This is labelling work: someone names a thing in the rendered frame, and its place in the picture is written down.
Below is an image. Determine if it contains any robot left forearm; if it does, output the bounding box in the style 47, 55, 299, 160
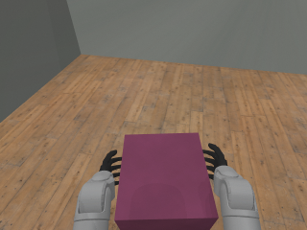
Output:
72, 171, 115, 230

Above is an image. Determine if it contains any robot right hand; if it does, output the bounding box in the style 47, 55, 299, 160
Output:
202, 143, 227, 180

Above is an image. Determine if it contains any robot right forearm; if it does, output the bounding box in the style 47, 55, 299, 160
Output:
213, 165, 262, 230

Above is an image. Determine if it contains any carton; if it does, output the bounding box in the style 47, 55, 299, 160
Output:
114, 132, 219, 230

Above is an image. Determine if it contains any robot left hand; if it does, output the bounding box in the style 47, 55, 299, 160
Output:
99, 149, 122, 186

